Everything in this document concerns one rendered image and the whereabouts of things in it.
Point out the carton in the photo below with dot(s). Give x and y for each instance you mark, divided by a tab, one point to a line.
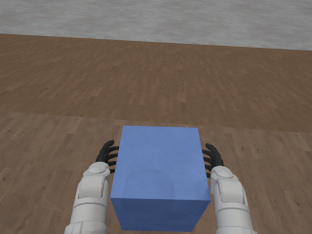
160	181

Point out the left robot hand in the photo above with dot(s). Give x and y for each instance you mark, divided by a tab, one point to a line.
104	155

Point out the left robot forearm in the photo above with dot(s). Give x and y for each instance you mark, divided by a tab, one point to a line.
91	201

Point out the right robot forearm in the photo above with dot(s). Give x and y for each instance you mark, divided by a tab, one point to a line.
231	205

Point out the right robot hand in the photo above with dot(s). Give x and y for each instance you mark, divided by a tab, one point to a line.
215	159

